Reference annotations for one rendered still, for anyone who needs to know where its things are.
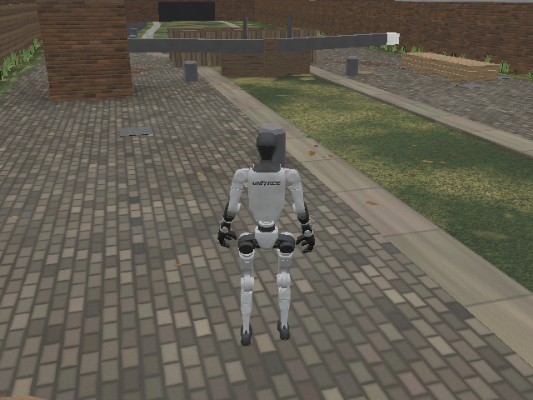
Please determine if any right robot forearm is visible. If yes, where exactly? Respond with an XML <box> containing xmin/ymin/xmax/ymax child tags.
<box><xmin>297</xmin><ymin>202</ymin><xmax>313</xmax><ymax>237</ymax></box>

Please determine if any left robot forearm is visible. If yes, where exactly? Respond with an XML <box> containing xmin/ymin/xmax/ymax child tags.
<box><xmin>220</xmin><ymin>201</ymin><xmax>236</xmax><ymax>233</ymax></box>

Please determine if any robot right shin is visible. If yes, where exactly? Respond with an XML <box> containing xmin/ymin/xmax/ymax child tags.
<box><xmin>278</xmin><ymin>273</ymin><xmax>291</xmax><ymax>329</ymax></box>

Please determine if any robot right upper arm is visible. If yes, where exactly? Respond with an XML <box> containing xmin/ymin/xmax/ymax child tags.
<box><xmin>284</xmin><ymin>168</ymin><xmax>306</xmax><ymax>214</ymax></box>

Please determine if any robot left upper arm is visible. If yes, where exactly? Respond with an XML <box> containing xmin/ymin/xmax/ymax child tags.
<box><xmin>227</xmin><ymin>168</ymin><xmax>249</xmax><ymax>214</ymax></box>

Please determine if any left robot thigh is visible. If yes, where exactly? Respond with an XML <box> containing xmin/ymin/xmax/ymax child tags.
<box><xmin>238</xmin><ymin>232</ymin><xmax>255</xmax><ymax>292</ymax></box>

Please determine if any robot left hand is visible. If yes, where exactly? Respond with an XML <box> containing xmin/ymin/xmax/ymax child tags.
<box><xmin>217</xmin><ymin>229</ymin><xmax>237</xmax><ymax>248</ymax></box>

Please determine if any robot right hand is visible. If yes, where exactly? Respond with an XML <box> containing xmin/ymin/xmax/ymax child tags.
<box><xmin>296</xmin><ymin>234</ymin><xmax>315</xmax><ymax>253</ymax></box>

